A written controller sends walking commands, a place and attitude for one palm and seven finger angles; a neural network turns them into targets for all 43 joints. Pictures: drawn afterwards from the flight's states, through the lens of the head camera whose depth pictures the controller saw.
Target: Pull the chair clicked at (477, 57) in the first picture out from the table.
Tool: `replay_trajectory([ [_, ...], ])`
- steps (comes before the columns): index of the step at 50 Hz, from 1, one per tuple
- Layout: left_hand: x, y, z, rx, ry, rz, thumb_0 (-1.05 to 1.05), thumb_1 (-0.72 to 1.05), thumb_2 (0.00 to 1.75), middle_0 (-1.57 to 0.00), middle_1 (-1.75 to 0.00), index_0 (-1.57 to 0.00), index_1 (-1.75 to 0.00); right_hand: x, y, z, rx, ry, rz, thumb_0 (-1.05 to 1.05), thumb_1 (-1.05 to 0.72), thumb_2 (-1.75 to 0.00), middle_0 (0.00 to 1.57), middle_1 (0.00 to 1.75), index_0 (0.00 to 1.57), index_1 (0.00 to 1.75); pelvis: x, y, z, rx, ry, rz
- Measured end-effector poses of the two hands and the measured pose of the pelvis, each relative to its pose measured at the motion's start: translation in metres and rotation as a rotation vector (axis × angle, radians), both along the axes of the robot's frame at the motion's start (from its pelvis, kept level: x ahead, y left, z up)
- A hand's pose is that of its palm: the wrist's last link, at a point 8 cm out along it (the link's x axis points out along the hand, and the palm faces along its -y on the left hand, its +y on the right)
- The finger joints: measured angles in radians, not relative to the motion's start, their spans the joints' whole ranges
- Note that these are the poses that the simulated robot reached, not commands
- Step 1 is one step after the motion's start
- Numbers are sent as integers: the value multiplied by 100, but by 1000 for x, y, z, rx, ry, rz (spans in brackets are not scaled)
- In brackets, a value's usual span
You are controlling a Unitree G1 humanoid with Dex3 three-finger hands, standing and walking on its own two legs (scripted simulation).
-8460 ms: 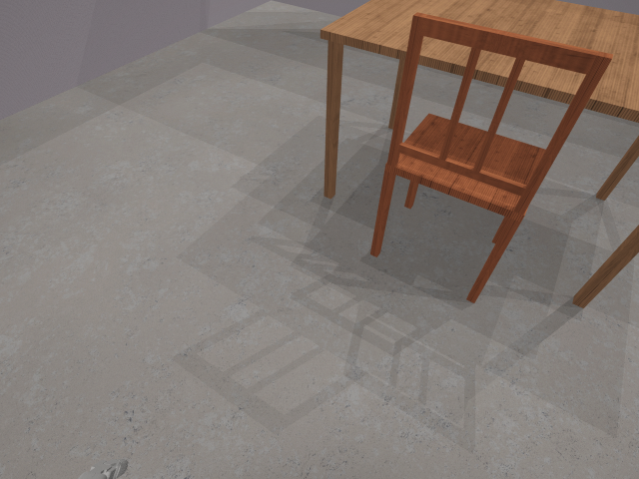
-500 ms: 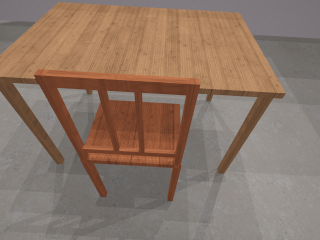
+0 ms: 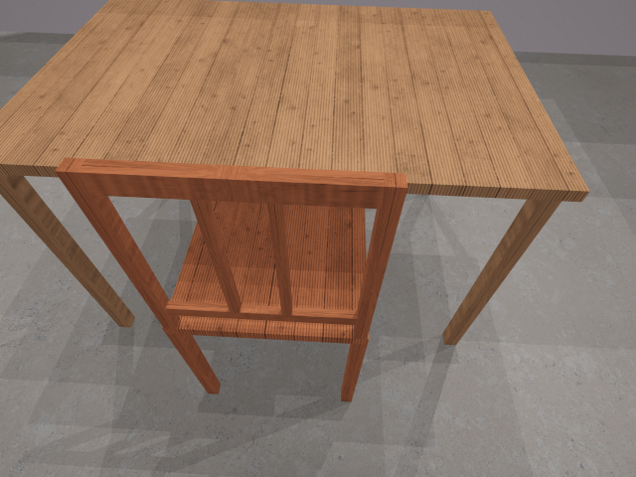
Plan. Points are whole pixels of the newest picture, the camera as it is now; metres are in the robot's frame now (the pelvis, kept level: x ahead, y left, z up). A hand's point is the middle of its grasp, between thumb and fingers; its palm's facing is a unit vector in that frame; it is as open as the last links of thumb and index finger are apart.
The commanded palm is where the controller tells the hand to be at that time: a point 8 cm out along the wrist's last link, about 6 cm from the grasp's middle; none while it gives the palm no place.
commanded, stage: come to a stop and stand still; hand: left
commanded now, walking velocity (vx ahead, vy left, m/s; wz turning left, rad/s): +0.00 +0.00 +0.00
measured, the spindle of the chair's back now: (220, 262) +0.44 +0.19 -0.06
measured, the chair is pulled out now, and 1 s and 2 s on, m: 0.00 0.00 0.00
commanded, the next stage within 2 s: look again from close up in 0.68 s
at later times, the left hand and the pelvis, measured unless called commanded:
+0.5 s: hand out of the picture -0.05 +0.14 -0.17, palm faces +0.05 -0.98 -0.18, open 7.3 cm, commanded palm none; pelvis -0.04 -0.03 +0.01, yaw +1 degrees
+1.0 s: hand out of the picture -0.05 +0.15 -0.17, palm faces +0.04 -0.98 -0.19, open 7.4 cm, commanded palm none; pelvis -0.04 -0.01 +0.00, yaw +1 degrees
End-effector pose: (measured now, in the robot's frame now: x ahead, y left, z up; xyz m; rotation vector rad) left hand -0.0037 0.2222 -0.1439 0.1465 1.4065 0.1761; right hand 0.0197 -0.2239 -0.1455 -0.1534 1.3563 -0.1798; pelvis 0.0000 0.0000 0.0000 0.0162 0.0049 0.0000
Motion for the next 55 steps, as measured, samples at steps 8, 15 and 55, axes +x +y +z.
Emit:
replay_trajectory([
  [8,7,-5,5,20,-55,-24,1,92,90,-20,-30,-20,-30,-12,-12,1,14,-6,1,1,-93,-90,20,30,20,30,-12,-12,2,2,-15,-5],
  [15,-7,-15,8,12,-72,-21,1,93,90,-20,-30,-20,-30,-36,-16,3,33,17,12,0,-93,-90,20,30,20,30,-24,-21,6,-2,-31,1],
  [55,-34,-3,8,25,-75,-14,2,92,90,-20,-30,-20,-30,-70,12,-9,88,-7,17,1,-92,-90,20,30,20,30,-41,-6,0,-5,-29,12],
])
